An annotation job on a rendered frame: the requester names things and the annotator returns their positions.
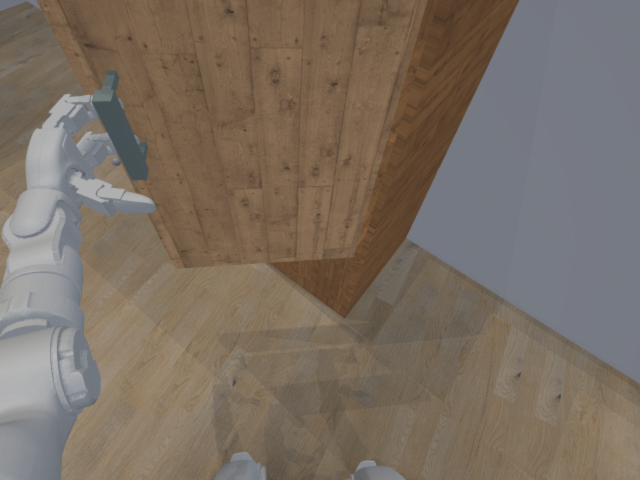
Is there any robot left thigh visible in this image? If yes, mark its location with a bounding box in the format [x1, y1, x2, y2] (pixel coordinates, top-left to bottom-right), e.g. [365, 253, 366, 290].
[213, 460, 267, 480]

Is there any cupboard door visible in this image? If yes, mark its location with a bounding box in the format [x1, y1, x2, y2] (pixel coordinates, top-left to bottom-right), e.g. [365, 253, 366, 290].
[37, 0, 427, 269]

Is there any left robot forearm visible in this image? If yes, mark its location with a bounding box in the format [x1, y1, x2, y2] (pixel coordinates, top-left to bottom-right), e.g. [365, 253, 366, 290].
[0, 188, 84, 340]

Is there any robot right shin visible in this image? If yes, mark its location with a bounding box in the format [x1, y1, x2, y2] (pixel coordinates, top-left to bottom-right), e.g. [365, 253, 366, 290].
[355, 461, 376, 472]

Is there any robot left hand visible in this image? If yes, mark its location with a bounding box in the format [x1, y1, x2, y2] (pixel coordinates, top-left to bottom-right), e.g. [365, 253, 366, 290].
[26, 94, 156, 217]

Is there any handle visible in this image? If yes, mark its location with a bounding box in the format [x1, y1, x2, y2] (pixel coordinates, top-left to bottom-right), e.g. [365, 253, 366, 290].
[91, 70, 149, 180]

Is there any robot left upper arm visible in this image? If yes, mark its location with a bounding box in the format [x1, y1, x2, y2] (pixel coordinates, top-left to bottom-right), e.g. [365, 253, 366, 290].
[0, 326, 101, 480]

